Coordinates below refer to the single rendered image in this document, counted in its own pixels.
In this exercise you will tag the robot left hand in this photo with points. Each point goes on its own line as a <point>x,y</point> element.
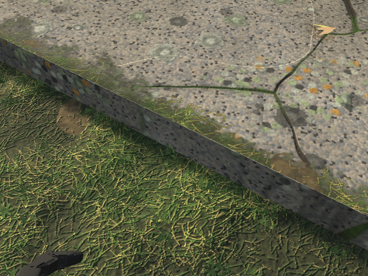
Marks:
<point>50,261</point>

